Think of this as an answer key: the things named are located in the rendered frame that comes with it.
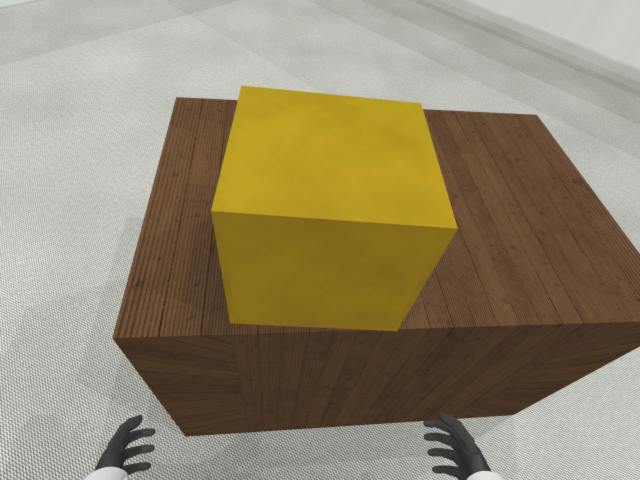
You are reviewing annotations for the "carton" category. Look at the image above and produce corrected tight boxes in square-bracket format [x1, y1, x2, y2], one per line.
[211, 86, 458, 331]

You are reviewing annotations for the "pedestal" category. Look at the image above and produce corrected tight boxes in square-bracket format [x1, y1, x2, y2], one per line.
[112, 97, 640, 437]

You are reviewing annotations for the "right robot hand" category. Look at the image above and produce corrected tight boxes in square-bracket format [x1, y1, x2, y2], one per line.
[423, 412, 492, 480]

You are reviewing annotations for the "left robot hand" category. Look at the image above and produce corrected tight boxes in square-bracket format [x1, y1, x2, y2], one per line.
[94, 415, 155, 475]

